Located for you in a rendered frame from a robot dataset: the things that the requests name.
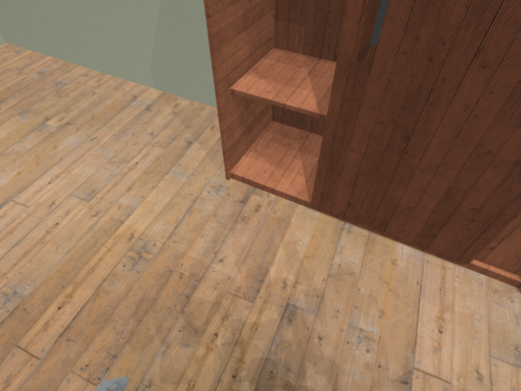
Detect wardrobe door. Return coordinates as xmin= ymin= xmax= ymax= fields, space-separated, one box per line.
xmin=310 ymin=0 xmax=521 ymax=265
xmin=475 ymin=214 xmax=521 ymax=276

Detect handle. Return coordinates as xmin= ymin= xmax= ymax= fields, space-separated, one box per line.
xmin=370 ymin=0 xmax=389 ymax=46

